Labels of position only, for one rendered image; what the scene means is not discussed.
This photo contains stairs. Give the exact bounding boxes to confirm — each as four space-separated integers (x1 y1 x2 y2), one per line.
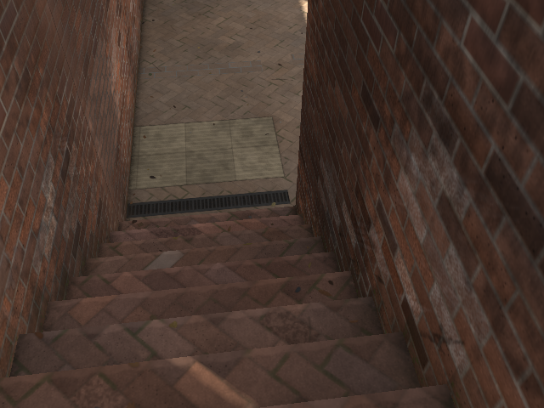
0 206 421 408

